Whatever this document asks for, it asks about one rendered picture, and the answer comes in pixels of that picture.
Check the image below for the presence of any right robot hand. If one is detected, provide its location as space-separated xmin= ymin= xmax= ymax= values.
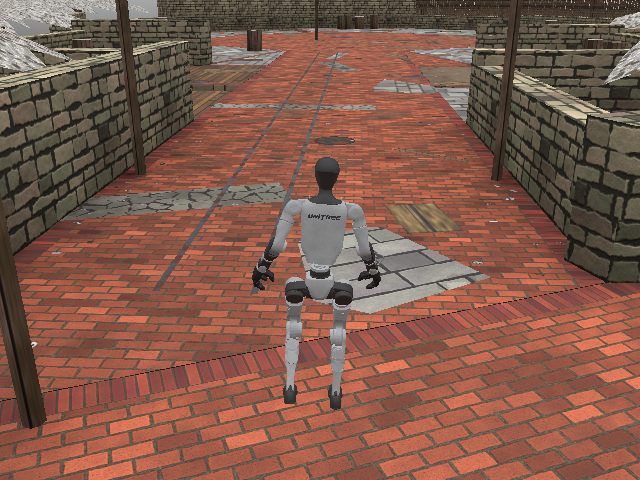
xmin=358 ymin=271 xmax=381 ymax=289

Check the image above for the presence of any left robot forearm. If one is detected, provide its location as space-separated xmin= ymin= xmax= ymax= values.
xmin=256 ymin=237 xmax=279 ymax=273

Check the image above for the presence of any robot left upper arm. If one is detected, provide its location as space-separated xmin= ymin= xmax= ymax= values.
xmin=270 ymin=199 xmax=305 ymax=253

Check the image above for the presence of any robot right upper arm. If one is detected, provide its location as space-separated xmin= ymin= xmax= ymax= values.
xmin=345 ymin=202 xmax=371 ymax=257

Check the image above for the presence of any right robot forearm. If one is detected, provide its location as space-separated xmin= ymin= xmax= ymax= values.
xmin=361 ymin=242 xmax=379 ymax=275

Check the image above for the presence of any robot left shin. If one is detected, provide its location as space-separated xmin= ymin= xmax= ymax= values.
xmin=285 ymin=321 xmax=299 ymax=391

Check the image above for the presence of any left robot hand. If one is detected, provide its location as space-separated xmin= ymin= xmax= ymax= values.
xmin=252 ymin=266 xmax=274 ymax=290

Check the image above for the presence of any robot left foot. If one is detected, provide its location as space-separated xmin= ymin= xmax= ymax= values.
xmin=283 ymin=384 xmax=298 ymax=404

